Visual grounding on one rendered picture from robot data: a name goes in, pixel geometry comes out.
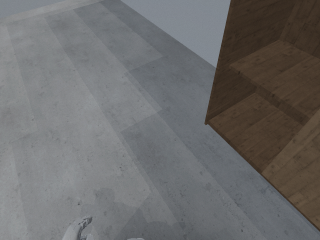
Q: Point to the wardrobe door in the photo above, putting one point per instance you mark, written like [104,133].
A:
[295,171]

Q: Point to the left robot hand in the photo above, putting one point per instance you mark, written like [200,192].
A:
[74,231]

